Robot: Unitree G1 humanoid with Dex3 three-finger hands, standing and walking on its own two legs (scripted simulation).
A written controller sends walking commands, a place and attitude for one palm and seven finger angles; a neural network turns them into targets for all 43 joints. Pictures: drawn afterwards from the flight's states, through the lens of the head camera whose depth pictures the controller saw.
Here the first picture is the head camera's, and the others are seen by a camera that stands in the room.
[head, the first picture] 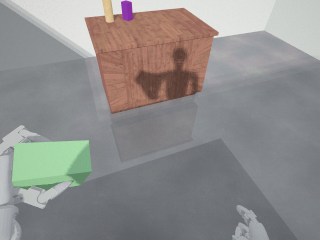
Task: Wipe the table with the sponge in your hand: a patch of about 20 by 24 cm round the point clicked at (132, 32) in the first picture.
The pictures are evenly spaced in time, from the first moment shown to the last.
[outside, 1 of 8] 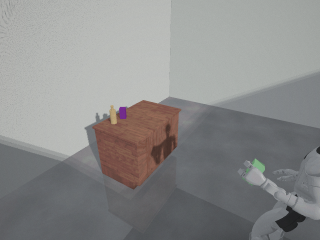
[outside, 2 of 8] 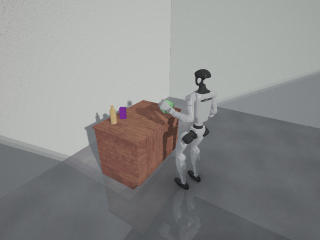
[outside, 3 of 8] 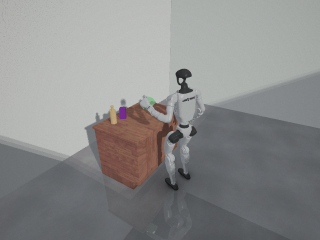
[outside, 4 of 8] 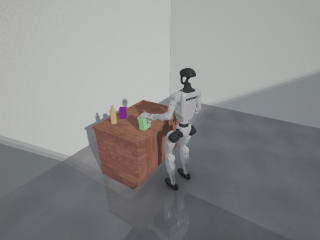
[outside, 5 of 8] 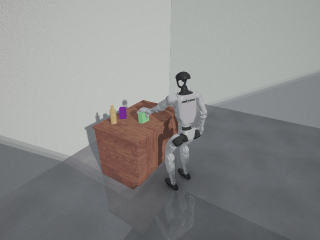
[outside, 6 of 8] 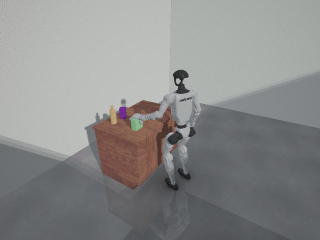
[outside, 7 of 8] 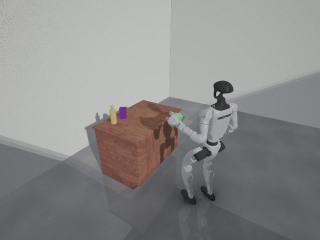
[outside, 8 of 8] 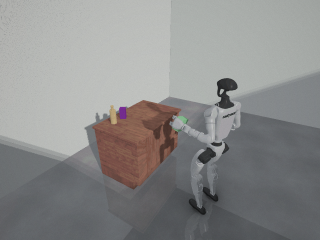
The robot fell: no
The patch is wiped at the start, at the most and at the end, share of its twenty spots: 0.00 1.00 1.00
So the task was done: yes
